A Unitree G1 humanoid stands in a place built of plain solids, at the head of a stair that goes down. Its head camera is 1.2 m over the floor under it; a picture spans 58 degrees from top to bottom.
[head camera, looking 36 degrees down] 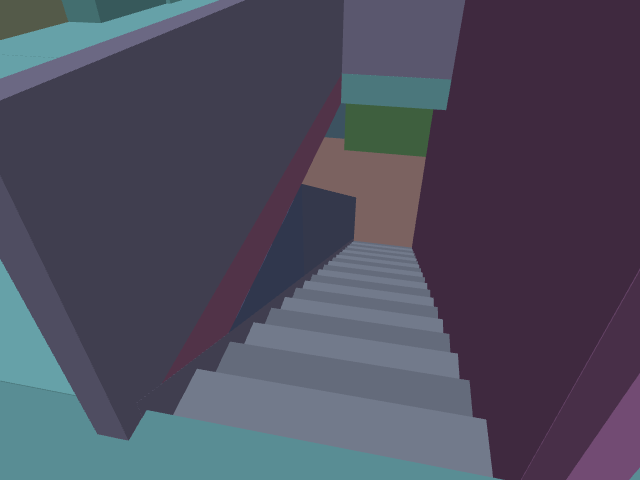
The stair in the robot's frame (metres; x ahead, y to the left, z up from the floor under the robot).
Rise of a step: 0.18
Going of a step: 0.29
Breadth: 1.07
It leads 11 degrees to the right of straight ahead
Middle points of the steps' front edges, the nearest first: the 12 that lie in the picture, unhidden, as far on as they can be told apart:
0.66 0.01 0.00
0.95 -0.05 -0.17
1.23 -0.11 -0.35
1.52 -0.17 -0.53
1.81 -0.22 -0.70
2.09 -0.28 -0.88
2.38 -0.34 -1.05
2.66 -0.40 -1.23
2.95 -0.45 -1.41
3.23 -0.51 -1.58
3.52 -0.57 -1.76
3.81 -0.63 -1.94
